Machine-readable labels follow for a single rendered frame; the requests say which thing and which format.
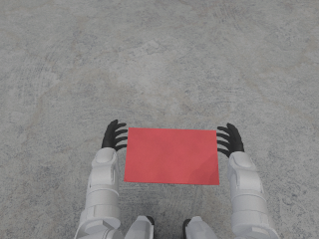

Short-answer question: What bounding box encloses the left robot hand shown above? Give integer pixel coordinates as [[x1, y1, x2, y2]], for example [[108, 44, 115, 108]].
[[101, 119, 128, 151]]

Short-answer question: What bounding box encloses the robot right forearm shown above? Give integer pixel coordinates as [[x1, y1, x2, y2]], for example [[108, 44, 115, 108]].
[[226, 151, 280, 239]]

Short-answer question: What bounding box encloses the robot left shin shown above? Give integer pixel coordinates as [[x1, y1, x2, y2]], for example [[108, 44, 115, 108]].
[[136, 215, 151, 223]]

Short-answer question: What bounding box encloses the robot shin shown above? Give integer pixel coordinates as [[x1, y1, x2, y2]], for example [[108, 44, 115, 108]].
[[136, 215, 151, 223], [188, 216, 202, 225]]

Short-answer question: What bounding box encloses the robot left upper arm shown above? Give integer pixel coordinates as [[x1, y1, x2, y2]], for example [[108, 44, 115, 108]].
[[78, 228, 125, 239]]

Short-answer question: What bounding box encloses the robot right shin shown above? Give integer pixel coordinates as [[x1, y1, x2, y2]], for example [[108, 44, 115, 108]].
[[188, 216, 202, 225]]

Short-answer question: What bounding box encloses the robot left forearm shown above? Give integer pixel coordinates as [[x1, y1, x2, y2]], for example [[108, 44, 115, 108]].
[[74, 147, 121, 239]]

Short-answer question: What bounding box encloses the right robot hand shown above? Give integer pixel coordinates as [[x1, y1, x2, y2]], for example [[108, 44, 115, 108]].
[[216, 122, 245, 158]]

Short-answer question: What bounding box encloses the carton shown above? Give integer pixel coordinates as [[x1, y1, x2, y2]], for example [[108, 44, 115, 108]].
[[124, 127, 219, 185]]

